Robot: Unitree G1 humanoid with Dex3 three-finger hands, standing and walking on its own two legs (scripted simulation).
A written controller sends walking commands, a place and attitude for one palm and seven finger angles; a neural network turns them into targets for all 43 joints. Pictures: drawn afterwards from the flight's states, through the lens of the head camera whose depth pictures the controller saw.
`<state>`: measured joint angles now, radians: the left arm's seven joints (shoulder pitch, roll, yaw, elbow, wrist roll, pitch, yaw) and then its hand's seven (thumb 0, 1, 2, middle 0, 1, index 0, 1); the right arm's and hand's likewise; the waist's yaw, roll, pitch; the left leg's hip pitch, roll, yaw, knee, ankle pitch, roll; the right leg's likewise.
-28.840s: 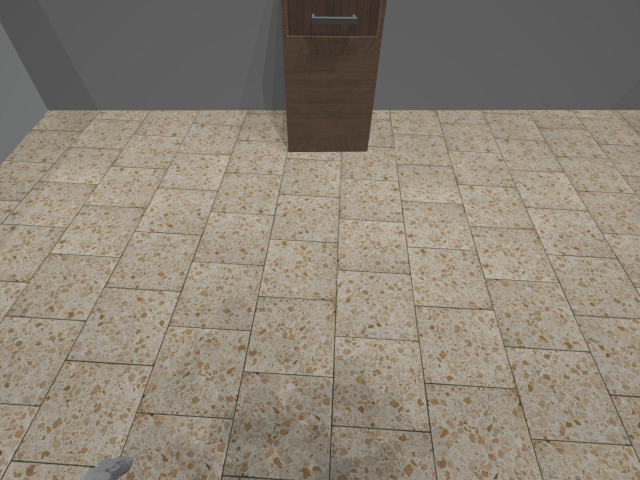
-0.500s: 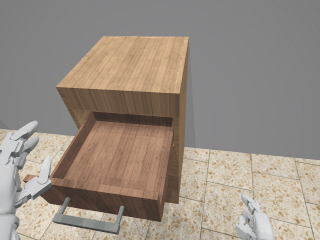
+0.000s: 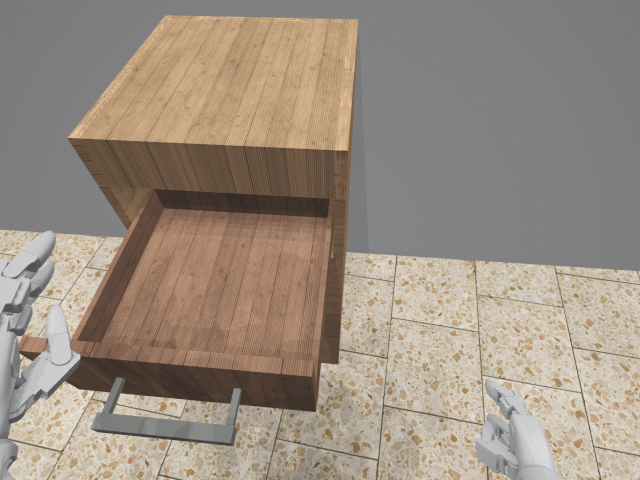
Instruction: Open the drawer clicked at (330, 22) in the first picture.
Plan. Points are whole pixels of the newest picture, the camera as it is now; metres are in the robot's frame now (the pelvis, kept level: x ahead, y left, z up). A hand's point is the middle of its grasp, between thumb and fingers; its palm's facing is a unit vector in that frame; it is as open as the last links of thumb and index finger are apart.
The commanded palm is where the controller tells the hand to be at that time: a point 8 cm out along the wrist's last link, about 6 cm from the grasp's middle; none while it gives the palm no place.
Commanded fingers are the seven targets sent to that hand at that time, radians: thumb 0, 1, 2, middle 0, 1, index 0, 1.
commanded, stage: step back with the hand held close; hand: left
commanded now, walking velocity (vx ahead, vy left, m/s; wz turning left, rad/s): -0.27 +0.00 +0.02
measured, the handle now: (170, 410) +0.21 +0.23 -0.09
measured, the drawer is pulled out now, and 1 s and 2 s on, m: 0.30 0.30 0.30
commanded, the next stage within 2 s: stop stepping back and stand still in 0.86 s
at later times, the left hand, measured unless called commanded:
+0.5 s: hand (26, 447) +0.13 +0.23 +0.15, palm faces +0.36 -0.82 -0.45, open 7.4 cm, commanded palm +0.06 +0.29 +0.17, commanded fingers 0.00 0.90 0.90 -0.20 -0.30 -0.20 -0.30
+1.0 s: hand out of the picture +0.00 +0.20 +0.16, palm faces +0.31 -0.80 -0.50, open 7.4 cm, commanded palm -0.06 +0.26 +0.17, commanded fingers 0.00 0.90 0.90 -0.20 -0.30 -0.20 -0.30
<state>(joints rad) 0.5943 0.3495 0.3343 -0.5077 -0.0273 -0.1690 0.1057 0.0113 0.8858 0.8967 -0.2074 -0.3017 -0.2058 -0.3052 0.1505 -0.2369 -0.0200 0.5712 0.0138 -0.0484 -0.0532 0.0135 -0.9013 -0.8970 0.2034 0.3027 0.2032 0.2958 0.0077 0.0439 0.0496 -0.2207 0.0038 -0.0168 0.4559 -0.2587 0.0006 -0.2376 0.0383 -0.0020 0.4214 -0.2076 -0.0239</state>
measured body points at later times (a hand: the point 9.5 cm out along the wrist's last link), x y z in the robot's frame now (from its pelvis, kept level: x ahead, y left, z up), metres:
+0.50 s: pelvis -0.07 +0.01 -0.01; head -0.04 -0.01 +0.44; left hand +0.10 +0.27 +0.18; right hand +0.12 -0.21 -0.10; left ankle -0.03 +0.12 -0.73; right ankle -0.07 -0.09 -0.74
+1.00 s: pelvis -0.19 -0.02 -0.01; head -0.16 -0.03 +0.44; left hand -0.02 +0.24 +0.19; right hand -0.01 -0.25 -0.10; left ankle -0.20 +0.12 -0.68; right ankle -0.13 -0.10 -0.74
